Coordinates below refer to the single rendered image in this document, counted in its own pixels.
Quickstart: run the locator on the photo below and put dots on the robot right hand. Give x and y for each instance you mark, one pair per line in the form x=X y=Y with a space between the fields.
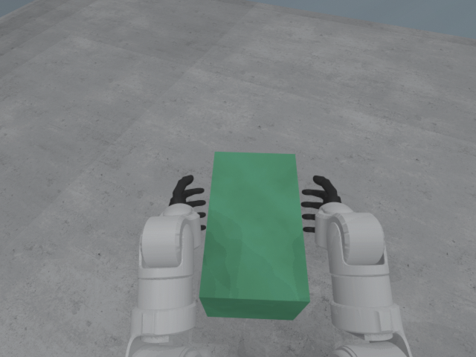
x=329 y=195

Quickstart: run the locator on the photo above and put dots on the robot left hand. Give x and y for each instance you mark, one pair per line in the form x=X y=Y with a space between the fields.
x=180 y=195

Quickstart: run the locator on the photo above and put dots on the carton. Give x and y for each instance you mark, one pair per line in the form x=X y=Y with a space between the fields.
x=254 y=263

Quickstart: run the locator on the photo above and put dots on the right robot forearm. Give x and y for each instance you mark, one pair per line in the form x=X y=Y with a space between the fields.
x=362 y=302

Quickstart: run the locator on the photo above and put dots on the robot right upper arm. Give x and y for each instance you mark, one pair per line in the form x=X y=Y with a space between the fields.
x=376 y=349

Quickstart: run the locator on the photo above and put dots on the left robot forearm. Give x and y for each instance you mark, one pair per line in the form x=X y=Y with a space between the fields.
x=165 y=307

